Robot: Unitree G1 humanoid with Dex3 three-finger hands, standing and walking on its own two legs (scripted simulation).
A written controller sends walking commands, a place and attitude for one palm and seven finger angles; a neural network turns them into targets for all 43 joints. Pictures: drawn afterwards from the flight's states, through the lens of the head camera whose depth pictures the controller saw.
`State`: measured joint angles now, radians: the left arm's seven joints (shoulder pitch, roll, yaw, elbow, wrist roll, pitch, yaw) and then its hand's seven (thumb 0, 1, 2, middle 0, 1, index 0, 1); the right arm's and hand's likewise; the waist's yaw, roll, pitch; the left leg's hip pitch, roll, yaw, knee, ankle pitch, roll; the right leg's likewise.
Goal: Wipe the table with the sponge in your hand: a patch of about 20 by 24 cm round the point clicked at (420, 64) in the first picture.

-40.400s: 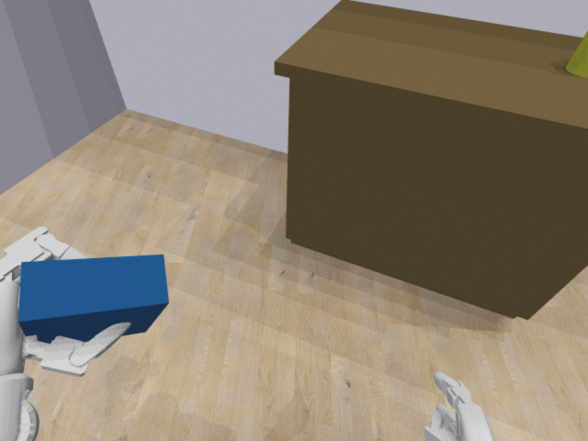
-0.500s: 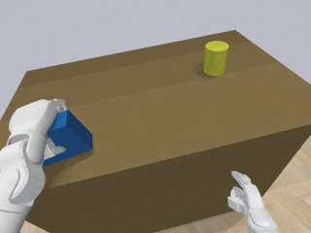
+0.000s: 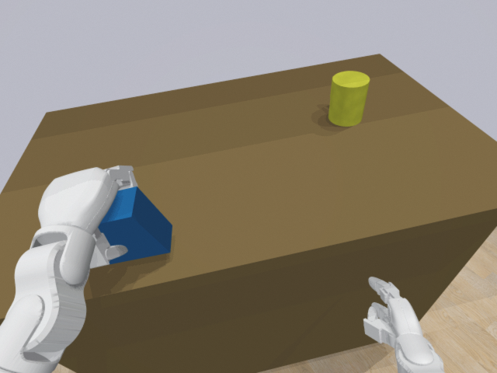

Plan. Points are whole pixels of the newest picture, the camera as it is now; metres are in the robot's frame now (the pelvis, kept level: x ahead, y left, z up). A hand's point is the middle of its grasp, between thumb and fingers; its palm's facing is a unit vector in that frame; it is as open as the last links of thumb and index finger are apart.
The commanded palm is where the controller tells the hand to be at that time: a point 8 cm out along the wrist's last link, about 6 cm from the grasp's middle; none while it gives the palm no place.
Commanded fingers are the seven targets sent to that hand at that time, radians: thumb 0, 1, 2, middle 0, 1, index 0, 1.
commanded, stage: move the sponge above the wiping area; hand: left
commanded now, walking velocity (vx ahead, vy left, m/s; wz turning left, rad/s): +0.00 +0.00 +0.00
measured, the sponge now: (119, 235) +0.25 +0.26 +0.12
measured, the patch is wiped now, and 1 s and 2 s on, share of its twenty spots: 0.05 0.05 0.05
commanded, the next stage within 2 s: lower the sponge onto the table in 1.22 s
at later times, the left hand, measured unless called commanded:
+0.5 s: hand (91, 215) +0.23 +0.26 +0.19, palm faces +0.12 +0.01 -0.99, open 9.1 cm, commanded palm +0.20 +0.27 +0.27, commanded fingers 0.00 0.10 1.30 -1.20 -1.60 -1.20 -1.60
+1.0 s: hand (88, 189) +0.25 +0.26 +0.21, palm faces +0.23 +0.00 -0.97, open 9.1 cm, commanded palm +0.21 +0.27 +0.28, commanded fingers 0.00 0.10 1.30 -1.20 -1.60 -1.20 -1.60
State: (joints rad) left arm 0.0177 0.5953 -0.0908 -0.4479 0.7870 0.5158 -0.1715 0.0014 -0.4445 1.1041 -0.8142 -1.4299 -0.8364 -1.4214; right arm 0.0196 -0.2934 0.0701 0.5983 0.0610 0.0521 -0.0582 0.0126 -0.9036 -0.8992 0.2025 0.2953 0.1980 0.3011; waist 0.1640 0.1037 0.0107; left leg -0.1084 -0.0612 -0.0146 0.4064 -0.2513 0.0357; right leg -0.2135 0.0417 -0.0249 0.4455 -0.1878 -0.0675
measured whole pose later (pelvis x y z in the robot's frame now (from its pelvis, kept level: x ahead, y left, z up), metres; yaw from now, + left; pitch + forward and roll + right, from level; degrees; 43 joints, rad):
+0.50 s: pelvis -0.01 -0.03 +0.00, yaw +0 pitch -4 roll +2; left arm -0.03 0.70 -0.03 -0.32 0.80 0.43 -0.18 0.00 -0.45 1.11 -0.82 -1.43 -0.84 -1.42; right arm 0.03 -0.31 0.06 0.64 0.05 0.03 -0.09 0.01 -0.90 -0.90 0.20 0.30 0.20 0.30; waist 0.16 0.10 0.02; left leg -0.12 -0.04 -0.03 0.45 -0.26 0.00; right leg -0.22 0.06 -0.04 0.47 -0.19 -0.10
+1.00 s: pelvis -0.02 -0.02 +0.00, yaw +0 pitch -4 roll +2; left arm -0.13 0.69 0.02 -0.24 0.77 0.35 -0.14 0.00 -0.45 1.11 -0.82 -1.43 -0.84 -1.42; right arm 0.04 -0.28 0.05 0.66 0.05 0.00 -0.08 0.01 -0.90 -0.90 0.20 0.30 0.20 0.30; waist 0.15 0.11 0.00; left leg -0.13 -0.04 -0.01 0.45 -0.25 0.01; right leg -0.23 0.06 -0.03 0.48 -0.18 -0.09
